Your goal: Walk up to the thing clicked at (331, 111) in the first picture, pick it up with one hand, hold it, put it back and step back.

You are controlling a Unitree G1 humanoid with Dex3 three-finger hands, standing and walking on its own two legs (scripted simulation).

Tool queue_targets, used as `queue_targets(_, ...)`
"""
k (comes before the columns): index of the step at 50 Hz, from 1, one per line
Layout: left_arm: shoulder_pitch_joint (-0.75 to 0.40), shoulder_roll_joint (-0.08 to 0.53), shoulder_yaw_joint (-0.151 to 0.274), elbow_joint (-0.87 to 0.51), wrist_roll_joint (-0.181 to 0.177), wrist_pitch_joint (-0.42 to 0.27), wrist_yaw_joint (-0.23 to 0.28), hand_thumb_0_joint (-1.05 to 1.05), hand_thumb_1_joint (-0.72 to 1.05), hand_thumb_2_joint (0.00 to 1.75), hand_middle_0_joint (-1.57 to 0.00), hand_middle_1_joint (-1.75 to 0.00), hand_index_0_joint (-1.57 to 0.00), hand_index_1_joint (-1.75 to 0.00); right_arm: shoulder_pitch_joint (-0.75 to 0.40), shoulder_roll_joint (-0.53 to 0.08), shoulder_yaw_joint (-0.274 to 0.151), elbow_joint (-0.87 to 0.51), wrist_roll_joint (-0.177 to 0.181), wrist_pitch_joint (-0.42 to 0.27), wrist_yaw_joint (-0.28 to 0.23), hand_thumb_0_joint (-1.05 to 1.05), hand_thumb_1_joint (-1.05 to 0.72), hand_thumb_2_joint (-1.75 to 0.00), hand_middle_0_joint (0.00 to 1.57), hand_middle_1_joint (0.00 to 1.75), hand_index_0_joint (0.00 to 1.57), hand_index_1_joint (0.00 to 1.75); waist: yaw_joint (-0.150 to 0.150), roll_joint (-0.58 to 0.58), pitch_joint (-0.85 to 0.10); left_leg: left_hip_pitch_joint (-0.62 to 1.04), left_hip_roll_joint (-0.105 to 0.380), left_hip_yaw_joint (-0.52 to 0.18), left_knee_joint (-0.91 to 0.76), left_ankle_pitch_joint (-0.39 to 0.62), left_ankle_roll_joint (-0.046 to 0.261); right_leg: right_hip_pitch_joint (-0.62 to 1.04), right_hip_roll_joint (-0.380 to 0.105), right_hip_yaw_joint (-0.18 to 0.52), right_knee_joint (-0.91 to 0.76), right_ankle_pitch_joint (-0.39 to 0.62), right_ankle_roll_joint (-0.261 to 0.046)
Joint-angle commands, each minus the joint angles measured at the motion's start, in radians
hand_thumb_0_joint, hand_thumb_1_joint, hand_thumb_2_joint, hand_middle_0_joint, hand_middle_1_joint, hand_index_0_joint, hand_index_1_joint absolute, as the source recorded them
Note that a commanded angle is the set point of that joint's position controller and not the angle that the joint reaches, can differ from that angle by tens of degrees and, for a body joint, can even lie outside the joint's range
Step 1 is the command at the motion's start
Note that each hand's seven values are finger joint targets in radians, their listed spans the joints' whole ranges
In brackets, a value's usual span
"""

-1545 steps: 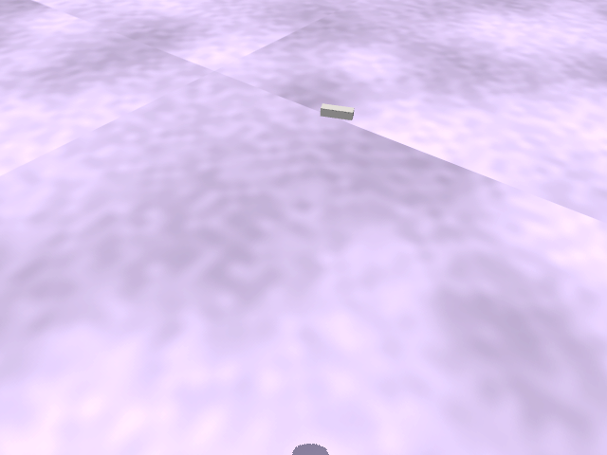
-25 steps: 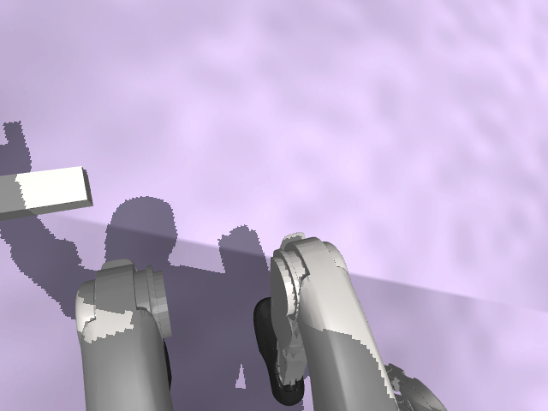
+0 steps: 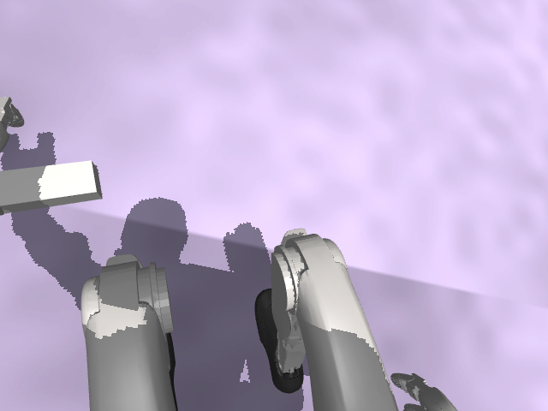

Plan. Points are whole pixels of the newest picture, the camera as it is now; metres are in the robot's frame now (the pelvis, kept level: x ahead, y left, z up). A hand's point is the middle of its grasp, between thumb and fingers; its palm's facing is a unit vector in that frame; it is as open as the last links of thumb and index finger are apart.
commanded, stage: home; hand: left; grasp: from above
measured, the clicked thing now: (34, 188) +0.47 +0.33 -0.31
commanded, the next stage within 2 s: none
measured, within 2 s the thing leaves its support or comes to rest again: neither
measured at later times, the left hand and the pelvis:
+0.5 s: hand out of the picture +0.42 +0.32 -0.08, palm faces -0.30 -0.43 -0.85, open 10.1 cm; pelvis +0.02 +0.00 +0.06, yaw +2 degrees
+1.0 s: hand out of the picture +0.27 +0.25 +0.14, palm faces +0.07 -0.93 -0.36, open 7.4 cm; pelvis +0.03 +0.00 +0.24, yaw +7 degrees
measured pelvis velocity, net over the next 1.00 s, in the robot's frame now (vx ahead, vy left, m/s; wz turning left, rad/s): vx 0.03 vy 0.00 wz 0.13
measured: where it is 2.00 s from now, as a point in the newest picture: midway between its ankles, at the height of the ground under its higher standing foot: (224, 376)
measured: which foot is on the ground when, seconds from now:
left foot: down 0.00-1.00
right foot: down 0.00-1.00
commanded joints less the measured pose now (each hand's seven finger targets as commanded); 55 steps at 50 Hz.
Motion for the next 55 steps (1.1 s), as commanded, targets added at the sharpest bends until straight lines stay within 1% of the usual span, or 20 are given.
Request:
queue_targets(1, -0.341, 0.312, 0.079, -0.146, 0.021, -0.026, 0.127, 0.00, -0.49, 0.97, -0.08, -1.00, -0.09, -0.99, 0.164, -0.231, -0.071, -0.003, -0.016, -0.016, -0.010, 0.00, -0.89, -0.89, 0.20, 0.30, 0.20, 0.30, -0.003, 0.372, -0.671, 0.509, -0.001, 0.068, -0.241, 0.087, 0.015, 0.270, 0.024, -0.079, -0.178, 0.096, -0.077)
queue_targets(4, -0.364, 0.337, 0.107, -0.162, 0.047, -0.017, 0.180, 0.00, -0.40, 0.89, -0.16, -0.92, -0.18, -0.90, 0.177, -0.236, -0.085, 0.011, -0.028, -0.034, -0.008, 0.00, -0.88, -0.89, 0.20, 0.30, 0.20, 0.30, -0.006, 0.422, -0.710, 0.550, 0.002, 0.067, -0.236, 0.090, 0.010, 0.239, 0.020, -0.086, -0.153, 0.100, -0.079)
queue_targets(6, -0.342, 0.295, 0.092, -0.152, 0.040, 0.005, 0.202, 0.00, -0.24, 0.97, -0.26, -0.76, -0.23, -0.74, 0.175, -0.231, -0.096, 0.017, -0.033, -0.049, -0.005, 0.00, -0.88, -0.89, 0.20, 0.30, 0.20, 0.30, -0.013, 0.448, -0.728, 0.580, 0.005, 0.068, -0.235, 0.092, 0.009, 0.216, 0.017, -0.083, -0.148, 0.107, -0.079)
queue_targets(8, -0.332, 0.289, 0.112, -0.176, 0.013, 0.034, 0.218, 0.00, -0.18, 0.92, -0.25, -0.65, -0.22, -0.68, 0.190, -0.228, -0.107, 0.025, -0.033, -0.064, -0.001, 0.00, -0.88, -0.89, 0.20, 0.30, 0.20, 0.30, 0.000, 0.451, -0.772, 0.579, 0.003, 0.071, -0.238, 0.103, 0.010, 0.228, 0.015, -0.080, -0.150, 0.123, -0.078)
queue_targets(11, -0.272, 0.282, 0.136, -0.237, -0.052, 0.090, 0.206, 0.00, -0.04, 0.88, -0.23, -0.58, -0.21, -0.60, 0.208, -0.219, -0.131, 0.026, -0.022, -0.081, 0.008, 0.00, -0.89, -0.90, 0.20, 0.30, 0.20, 0.30, 0.045, 0.457, -0.834, 0.587, 0.000, 0.088, -0.264, 0.119, 0.013, 0.272, 0.009, -0.066, -0.178, 0.136, -0.077)
queue_targets(15, -0.164, 0.191, 0.123, -0.363, -0.195, 0.166, 0.126, 0.00, 0.21, 0.88, -0.22, -0.49, -0.21, -0.51, 0.230, -0.204, -0.184, 0.022, 0.021, -0.084, 0.023, 0.00, -0.89, -0.90, 0.20, 0.30, 0.20, 0.30, 0.094, 0.448, -0.956, 0.693, 0.001, 0.084, -0.335, 0.195, 0.012, 0.353, 0.004, -0.049, -0.219, 0.195, -0.079)
queue_targets(17, -0.078, 0.145, 0.121, -0.416, -0.277, 0.211, 0.069, 0.00, 0.29, 0.81, -0.20, -0.42, -0.19, -0.43, 0.237, -0.198, -0.207, 0.019, 0.051, -0.077, 0.026, 0.00, -0.89, -0.90, 0.20, 0.30, 0.20, 0.30, 0.110, 0.413, -0.925, 0.692, -0.002, 0.090, -0.378, 0.191, 0.016, 0.391, 0.002, -0.032, -0.265, 0.200, -0.077)
queue_targets(19, 0.041, 0.057, 0.092, -0.513, -0.363, 0.252, 0.000, 0.00, 0.45, 0.87, -0.21, -0.41, -0.20, -0.42, 0.230, -0.179, -0.215, 0.002, 0.077, -0.064, 0.027, 0.00, -0.89, -0.90, 0.20, 0.30, 0.20, 0.30, 0.114, 0.330, -0.918, 0.682, -0.004, 0.098, -0.406, 0.200, 0.027, 0.465, 0.009, -0.016, -0.318, 0.216, -0.073)
queue_targets(22, 0.189, -0.011, 0.093, -0.681, -0.509, 0.304, -0.092, 0.00, 0.69, 0.92, -0.21, -0.38, -0.21, -0.38, 0.192, -0.161, -0.219, -0.036, 0.110, -0.049, 0.010, 0.00, -0.90, -0.90, 0.20, 0.30, 0.20, 0.30, 0.125, 0.236, -0.842, 0.645, -0.003, 0.089, -0.471, 0.161, 0.037, 0.534, 0.008, 0.001, -0.390, 0.204, -0.067)
queue_targets(24, 0.259, -0.028, 0.098, -0.792, -0.584, 0.329, -0.149, 0.00, 0.82, 0.89, -0.20, -0.31, -0.20, -0.31, 0.158, -0.148, -0.220, -0.063, 0.121, -0.040, -0.005, 0.00, -0.90, -0.90, 0.20, 0.30, 0.20, 0.30, 0.134, 0.194, -0.822, 0.664, 0.003, 0.082, -0.502, 0.162, 0.041, 0.563, 0.009, 0.013, -0.434, 0.201, -0.067)
queue_targets(25, 0.292, -0.067, 0.079, -0.855, -0.621, 0.335, -0.175, 0.00, 0.90, 0.90, -0.20, -0.30, -0.20, -0.30, 0.144, -0.140, -0.220, -0.078, 0.127, -0.038, -0.013, 0.00, -0.90, -0.90, 0.20, 0.30, 0.20, 0.30, 0.134, 0.200, -0.818, 0.689, 0.006, 0.075, -0.529, 0.167, 0.038, 0.580, 0.005, 0.018, -0.447, 0.201, -0.068)
queue_targets(26, 0.310, -0.068, 0.095, -0.923, -0.659, 0.339, -0.191, 0.00, 0.90, 0.90, -0.20, -0.30, -0.20, -0.30, 0.132, -0.141, -0.223, -0.090, 0.130, -0.037, -0.023, 0.00, -0.90, -0.90, 0.20, 0.30, 0.20, 0.30, 0.145, 0.201, -0.817, 0.722, 0.010, 0.069, -0.547, 0.162, 0.035, 0.583, 0.002, 0.023, -0.467, 0.193, -0.072)
queue_targets(31, 0.454, -0.166, 0.084, -1.060, -0.810, 0.361, -0.223, 0.00, 0.90, 0.90, -0.20, -0.30, -0.20, -0.30, 0.063, -0.116, -0.221, -0.140, 0.152, -0.051, -0.060, 0.00, -0.90, -0.90, 0.20, 0.30, 0.20, 0.30, 0.151, 0.198, -0.701, 0.807, 0.022, 0.045, -0.699, 0.038, 0.029, 0.623, -0.007, 0.032, -0.570, 0.094, -0.072)
queue_targets(36, 0.609, -0.240, 0.083, -1.223, -0.935, 0.405, -0.213, 0.00, 0.90, 0.90, -0.20, -0.30, -0.20, -0.30, 0.017, -0.101, -0.225, -0.190, 0.164, -0.079, -0.093, 0.00, -0.90, -0.90, 0.20, 0.30, 0.20, 0.30, 0.172, 0.193, -0.731, 0.963, 0.022, 0.056, -0.803, 0.063, 0.023, 0.745, -0.009, 0.046, -0.681, 0.107, -0.071)
queue_targets(40, 0.731, -0.291, 0.076, -1.265, -1.037, 0.467, -0.201, 0.00, 0.90, 0.90, -0.20, -0.30, -0.20, -0.30, -0.011, -0.088, -0.217, -0.207, 0.172, -0.102, -0.124, 0.00, -0.90, -0.90, 0.20, 0.30, 0.20, 0.30, 0.159, 0.165, -0.653, 1.026, 0.020, 0.054, -0.901, 0.020, 0.025, 0.835, -0.011, 0.058, -0.792, 0.066, -0.067)
queue_targets(43, 0.780, -0.308, 0.082, -1.356, -1.114, 0.512, -0.192, 0.00, 0.90, 0.90, -0.20, -0.30, -0.20, -0.30, -0.031, -0.070, -0.208, -0.233, 0.176, -0.120, -0.147, 0.00, -0.90, -0.90, 0.20, 0.30, 0.20, 0.30, 0.166, 0.149, -0.657, 1.087, 0.014, 0.069, -0.964, 0.010, 0.031, 0.946, -0.011, 0.077, -0.883, 0.053, -0.064)
queue_targets(47, 0.912, -0.367, 0.078, -1.385, -1.176, 0.570, -0.180, 0.00, 0.90, 0.90, -0.20, -0.30, -0.20, -0.30, -0.026, -0.054, -0.192, -0.238, 0.181, -0.140, -0.180, 0.00, -0.90, -0.90, 0.20, 0.30, 0.20, 0.30, 0.165, 0.155, -0.606, 1.210, 0.017, 0.047, -1.066, 0.077, 0.020, 1.032, -0.015, 0.075, -0.957, 0.113, -0.062)
queue_targets(49, 0.953, -0.415, 0.054, -1.414, -1.205, 0.599, -0.174, 0.00, 0.90, 0.90, -0.20, -0.30, -0.20, -0.30, -0.012, -0.037, -0.179, -0.241, 0.183, -0.149, -0.196, 0.00, -0.90, -0.90, 0.20, 0.30, 0.20, 0.30, 0.151, 0.139, -0.583, 1.257, 0.015, 0.058, -1.110, 0.124, 0.020, 1.109, -0.015, 0.077, -1.023, 0.148, -0.062)
queue_targets(50, 0.962, -0.405, 0.078, -1.428, -1.222, 0.612, -0.168, 0.00, 0.90, 0.90, -0.20, -0.30, -0.20, -0.30, -0.004, -0.038, -0.173, -0.240, 0.184, -0.154, -0.204, 0.00, -0.90, -0.90, 0.20, 0.30, 0.20, 0.30, 0.167, 0.144, -0.583, 1.293, 0.017, 0.054, -1.133, 0.137, 0.018, 1.137, -0.017, 0.079, -1.041, 0.159, -0.062)
queue_targets(55, 1.087, -0.482, 0.052, -1.472, -1.281, 0.662, -0.170, 0.00, 0.90, 0.90, -0.20, -0.30, -0.20, -0.30, 0.021, -0.015, -0.152, -0.248, 0.182, -0.186, -0.252, 0.00, -0.90, -0.90, 0.20, 0.30, 0.20, 0.30, 0.164, 0.141, -0.481, 1.405, 0.018, 0.058, -1.254, 0.216, 0.013, 1.263, -0.015, 0.072, -1.168, 0.221, -0.060)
